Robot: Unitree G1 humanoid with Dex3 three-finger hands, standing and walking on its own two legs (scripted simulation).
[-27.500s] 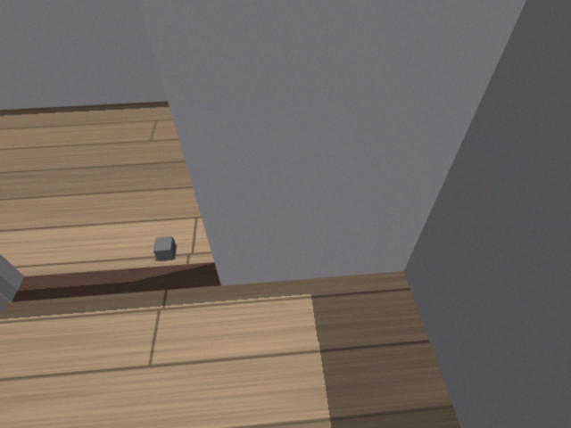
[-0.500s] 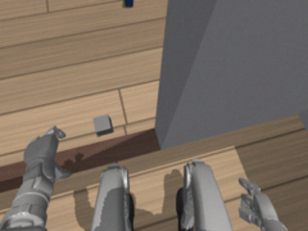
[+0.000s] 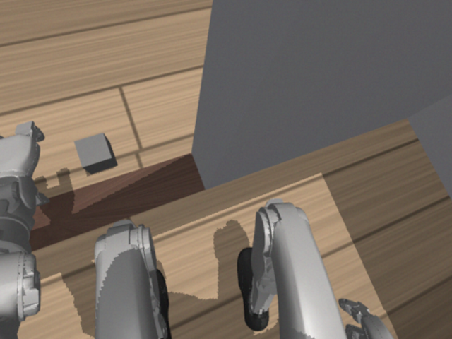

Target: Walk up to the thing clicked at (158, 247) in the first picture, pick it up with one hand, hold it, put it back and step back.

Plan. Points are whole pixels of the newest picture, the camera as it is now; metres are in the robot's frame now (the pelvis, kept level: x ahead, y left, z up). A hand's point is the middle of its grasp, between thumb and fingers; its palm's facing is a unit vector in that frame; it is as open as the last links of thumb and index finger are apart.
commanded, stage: rise first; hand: left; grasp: from above
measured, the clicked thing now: (97, 154) +0.53 +0.26 -0.36
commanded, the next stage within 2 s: none
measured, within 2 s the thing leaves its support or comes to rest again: neither
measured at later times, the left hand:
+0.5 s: hand (48, 162) +0.47 +0.31 -0.21, palm faces -0.42 -0.14 -0.90, open 13.5 cm
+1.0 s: hand (54, 158) +0.48 +0.31 -0.24, palm faces -0.42 -0.14 -0.90, open 13.8 cm
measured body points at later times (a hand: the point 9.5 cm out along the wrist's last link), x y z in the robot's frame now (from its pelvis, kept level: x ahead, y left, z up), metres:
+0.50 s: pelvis +0.01 +0.00 -0.04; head +0.26 +0.05 +0.33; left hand +0.48 +0.31 -0.16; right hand +0.05 -0.27 -0.16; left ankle +0.08 +0.12 -0.36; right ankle +0.10 -0.13 -0.36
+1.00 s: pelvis +0.01 +0.00 -0.06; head +0.28 +0.05 +0.30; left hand +0.50 +0.31 -0.19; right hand +0.04 -0.28 -0.16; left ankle +0.08 +0.12 -0.36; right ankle +0.10 -0.13 -0.36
